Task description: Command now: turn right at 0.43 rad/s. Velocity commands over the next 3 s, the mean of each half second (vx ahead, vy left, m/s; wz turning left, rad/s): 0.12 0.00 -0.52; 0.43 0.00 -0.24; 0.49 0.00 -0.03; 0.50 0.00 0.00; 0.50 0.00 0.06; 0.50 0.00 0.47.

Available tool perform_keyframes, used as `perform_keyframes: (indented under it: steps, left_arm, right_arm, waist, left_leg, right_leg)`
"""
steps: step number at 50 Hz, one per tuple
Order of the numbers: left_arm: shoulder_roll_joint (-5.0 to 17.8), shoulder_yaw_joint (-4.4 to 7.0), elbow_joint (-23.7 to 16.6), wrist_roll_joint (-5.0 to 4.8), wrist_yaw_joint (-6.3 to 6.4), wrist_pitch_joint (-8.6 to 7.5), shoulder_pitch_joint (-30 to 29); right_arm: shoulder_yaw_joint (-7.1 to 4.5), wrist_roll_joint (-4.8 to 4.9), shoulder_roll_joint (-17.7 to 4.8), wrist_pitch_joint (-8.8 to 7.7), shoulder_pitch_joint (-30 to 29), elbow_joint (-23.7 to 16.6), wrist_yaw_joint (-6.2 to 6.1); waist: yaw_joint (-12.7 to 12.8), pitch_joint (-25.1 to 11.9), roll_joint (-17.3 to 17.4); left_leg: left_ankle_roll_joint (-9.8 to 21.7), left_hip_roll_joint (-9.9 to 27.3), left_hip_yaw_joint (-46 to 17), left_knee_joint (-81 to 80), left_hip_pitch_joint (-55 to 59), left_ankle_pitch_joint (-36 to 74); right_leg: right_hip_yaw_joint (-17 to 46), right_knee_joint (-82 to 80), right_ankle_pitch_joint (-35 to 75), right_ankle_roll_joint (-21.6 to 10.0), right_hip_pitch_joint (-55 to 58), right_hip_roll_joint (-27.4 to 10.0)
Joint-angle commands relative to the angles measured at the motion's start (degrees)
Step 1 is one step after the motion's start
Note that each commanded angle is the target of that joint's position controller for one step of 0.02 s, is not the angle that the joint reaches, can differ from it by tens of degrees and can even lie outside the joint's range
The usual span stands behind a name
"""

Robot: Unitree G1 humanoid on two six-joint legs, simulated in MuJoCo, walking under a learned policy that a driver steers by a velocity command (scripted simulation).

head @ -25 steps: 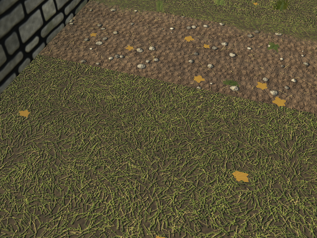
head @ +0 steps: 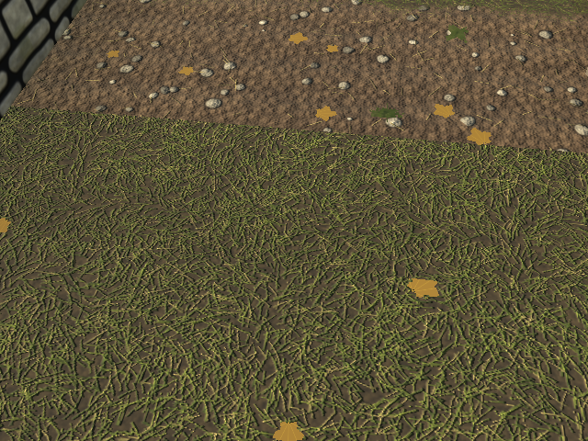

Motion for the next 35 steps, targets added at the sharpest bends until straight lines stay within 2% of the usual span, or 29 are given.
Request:
perform_keyframes:
  steps: [1, 2, 3, 4, 5, 6, 7, 8, 9, 11, 12, 14, 16, 18, 19, 21, 25, 26, 28, 29, 30, 31, 32, 33, 34, 35]
  left_arm:
    - [4.1, 1.28, -3.5, -0.26, -1.17, -1.07, 1.9]
    - [5.8, 2.27, -2.9, -0.32, -1.41, -1.23, 4.9]
    - [13.3, 4.48, -4.2, -0.05, -0.85, -1.46, 7.0]
    - [15.4, 3.88, -4.5, 2.4, -1.58, -2.5, 10.0]
    - [12.6, 2.94, -5.5, 2.59, -1.96, -3.8, 7.9]
    - [11.6, 2.69, -7.1, 1.97, -1.78, -4.57, 3.6]
    - [11.0, 2.55, -8.2, 0.75, -1.48, -4.63, 0.8]
    - [10.1, 2.26, -8.8, -0.02, -1.15, -4.43, -0.1]
    - [9.3, 1.94, -9.0, 0.0, -0.87, -4.1, 0.6]
    - [8.8, 1.73, -8.9, 0.24, -0.35, -3.94, 3.2]
    - [8.8, 1.77, -8.8, -0.01, -0.17, -4.04, 4.4]
    - [9.6, 2.1, -8.8, -0.86, 0.27, -4.18, 5.7]
    - [10.7, 2.34, -8.8, -0.27, 0.98, -4.02, 6.5]
    - [11.5, 2.67, -8.9, -0.01, 1.34, -4.12, 7.2]
    - [11.6, 2.77, -9.1, 0.05, 1.41, -4.14, 7.4]
    - [11.6, 2.92, -9.8, 0.33, 0.93, -4.13, 7.3]
    - [10.9, 2.81, -10.9, -0.24, 0.19, -4.21, 8.5]
    - [10.5, 2.6, -12.0, 0.51, 0.09, -4.38, 7.6]
    - [9.1, 2.08, -13.2, 0.53, -0.24, -4.27, 6.9]
    - [7.9, 1.66, -13.7, 0.25, -0.48, -4.07, 6.6]
    - [7.0, 1.06, -13.2, -0.66, -0.49, -3.47, 7.6]
    - [5.6, 0.57, -13.1, -0.73, -0.24, -3.36, 8.7]
    - [2.4, -0.45, -13.3, -0.78, -0.04, -3.58, 9.8]
    - [2.4, -0.41, -14.8, -0.64, 0.33, -4.51, 12.0]
    - [6.2, 0.59, -17.2, -1.54, 0.53, -5.76, 10.5]
    - [9.9, 1.35, -16.3, -1.97, 0.73, -6.2, 7.1]
  right_arm:
    - [-2.39, 1.16, -10.6, -0.04, -4.5, -4.4, -0.44]
    - [-2.25, 0.92, -9.5, 0.27, -2.0, -3.9, -0.05]
    - [-1.53, -0.76, -7.0, 0.2, -1.3, -5.4, 0.38]
    - [-0.43, -1.76, -3.8, 0.0, -6.6, -9.4, 0.71]
    - [-1.11, -0.93, -6.0, -0.17, -6.0, -8.8, 1.13]
    - [-1.5, 0.13, -7.2, -0.27, -5.7, -8.5, 1.28]
    - [-1.98, -0.03, -8.2, -0.16, -4.9, -7.4, 0.8]
    - [-2.47, -0.69, -9.2, 0.01, -4.7, -7.2, 0.3]
    - [-2.6, -0.79, -8.8, 0.0, -4.6, -7.6, 0.31]
    - [-2.5, -0.28, -7.2, -0.16, -4.7, -8.5, 0.44]
    - [-2.61, -0.24, -7.2, -0.37, -4.5, -8.9, 0.62]
    - [-2.73, -0.23, -7.4, -1.18, -7.4, -10.6, 1.11]
    - [-2.83, -0.3, -7.7, -2.4, -11.3, -12.9, 1.98]
    - [-2.82, -0.32, -7.7, -3.77, -12.1, -13.5, 2.82]
    - [-2.62, -0.49, -7.0, -4.25, -12.0, -13.6, 3.09]
    - [-2.34, -0.69, -6.4, -5.47, -11.4, -13.9, 3.69]
    - [-1.91, 0.19, -6.4, -7.52, -12.0, -15.5, 4.77]
    - [-2.06, 0.27, -6.9, -8.08, -9.5, -14.8, 5.32]
    - [-1.88, 0.22, -6.6, -8.84, -6.0, -14.5, 6.05]
    - [-1.85, 0.36, -6.0, -9.19, -3.4, -14.1, 6.4]
    - [-1.6, 0.91, -5.0, -9.33, -1.3, -14.3, 6.41]
    - [-1.94, 0.8, -6.0, -9.45, 2.1, -13.1, 6.25]
    - [-2.49, 0.0, -8.7, -9.46, 8.2, -11.8, 6.03]
    - [-3.12, -0.99, -13.1, -9.31, 12.1, -11.7, 6.17]
    - [-4.17, -0.27, -14.8, -9.57, 12.5, -10.0, 7.02]
    - [-2.79, 0.86, -9.2, -9.89, 10.8, -11.3, 7.21]
  waist:
    - [2.4, -4.5, 5.1]
    - [2.9, -6.3, 2.1]
    - [2.4, -7.5, -12.3]
    - [4.4, -13.2, -18.8]
    - [3.0, -12.0, -8.1]
    - [1.4, -8.2, -4.3]
    - [0.2, -6.4, 0.0]
    - [0.0, -6.3, -0.4]
    - [-0.1, -6.9, -1.9]
    - [0.1, -7.6, -4.3]
    - [0.1, -8.4, -4.6]
    - [1.2, -7.1, -6.2]
    - [2.4, -5.2, -7.9]
    - [3.0, -4.8, -8.3]
    - [3.3, -5.1, -8.4]
    - [3.0, -5.8, -7.9]
    - [3.5, -3.8, -8.2]
    - [2.6, -5.4, -7.6]
    - [1.2, -6.1, -8.3]
    - [-0.2, -6.0, -8.1]
    - [-2.1, -3.9, -8.7]
    - [-3.3, -4.3, -7.0]
    - [-4.1, -7.1, 1.1]
    - [-1.5, -7.0, 9.9]
    - [-0.8, -1.8, 16.1]
    - [-1.8, 2.2, 7.6]
  left_leg:
    - [7.3, 15.0, -8.6, -2.1, 1.0, 37.7]
    - [4.6, 11.3, -4.6, 5.7, -1.9, 33.3]
    - [-1.4, 3.9, 0.7, 23.7, -14.8, 11.4]
    - [-2.5, -5.9, -7.3, 36.7, -24.9, -18.7]
    - [-2.1, -3.0, -13.0, 43.4, -26.9, -17.6]
    - [-1.5, -1.8, -13.0, 44.2, -27.6, -12.2]
    - [-1.6, -0.3, -12.7, 41.9, -27.5, -6.8]
    - [-1.9, 1.0, -13.3, 39.1, -26.4, -2.9]
    - [-2.2, 0.7, -13.1, 38.2, -24.0, -0.3]
    - [-2.7, -0.5, -13.1, 36.1, -23.9, 2.6]
    - [-2.8, -0.3, -13.4, 32.8, -24.2, 4.4]
    - [-3.2, 0.1, -13.7, 24.3, -26.3, 7.2]
    - [-3.4, -0.3, -14.2, 17.0, -28.9, 8.3]
    - [-3.5, -0.3, -14.7, 11.4, -28.4, 9.7]
    - [-3.8, -0.7, -13.8, 10.0, -26.0, 10.1]
    - [-3.7, -1.2, -12.7, 10.0, -22.2, 10.6]
    - [-2.0, -1.9, -12.1, 5.2, -19.2, 8.3]
    - [-2.0, -2.5, -10.8, 8.4, -15.0, 11.2]
    - [-1.1, -2.7, -9.3, 6.9, -8.5, 10.1]
    - [-0.6, -2.8, -8.6, 4.7, -5.2, 9.5]
    - [1.2, -2.0, -9.1, -6.3, -2.6, 6.0]
    - [2.2, -1.0, -9.6, -10.3, 3.7, 9.2]
    - [5.6, 7.5, -19.9, -14.0, 12.2, 5.8]
    - [11.8, 16.2, -36.0, -15.1, 18.6, 7.7]
    - [18.6, 22.7, -48.9, -19.3, 16.1, -3.8]
    - [18.5, 21.3, -44.8, -19.8, 14.0, -7.1]
  right_leg:
    - [-3.0, -9.4, 9.5, -0.8, 4.4, 0.4]
    - [-0.8, -16.1, 17.2, -2.4, 11.5, 1.4]
    - [19.1, -22.8, 40.3, -8.4, 21.1, -9.4]
    - [40.0, -27.3, 47.7, -19.9, 24.0, -20.7]
    - [35.7, -27.1, 43.6, -20.3, 22.9, -20.8]
    - [28.9, -26.9, 41.4, -17.6, 18.6, -17.9]
    - [23.9, -26.5, 36.8, -14.0, 16.6, -14.7]
    - [21.8, -26.5, 34.7, -12.0, 15.4, -13.0]
    - [20.4, -27.0, 33.7, -11.2, 14.1, -11.0]
    - [20.1, -27.5, 33.4, -11.2, 15.6, -9.8]
    - [20.6, -28.5, 26.6, -11.0, 16.9, -9.2]
    - [24.2, -32.1, 6.4, -10.8, 18.6, -8.5]
    - [28.7, -34.7, -1.0, -10.9, 20.8, -9.2]
    - [29.8, -35.2, -1.2, -10.7, 21.7, -9.3]
    - [28.9, -35.2, 0.4, -10.7, 20.4, -8.5]
    - [28.2, -34.7, 1.8, -11.4, 17.0, -7.6]
    - [30.6, -33.0, -0.5, -12.2, 13.4, -7.3]
    - [29.2, -31.4, 3.0, -12.4, 10.8, -6.6]
    - [29.0, -29.1, 4.1, -12.3, 6.5, -5.7]
    - [30.0, -27.5, 4.7, -12.2, 5.0, -5.5]
    - [31.3, -25.6, 2.9, -11.1, 4.5, -5.5]
    - [30.6, -21.5, 4.1, -9.5, 2.5, -3.8]
    - [23.9, -6.6, -0.7, -6.2, -2.8, 1.4]
    - [17.2, 7.5, -9.0, -4.0, -14.9, 8.8]
    - [13.8, 15.0, -9.6, -4.1, -28.0, 6.4]
    - [14.8, 19.3, -4.0, -3.8, -31.2, 2.8]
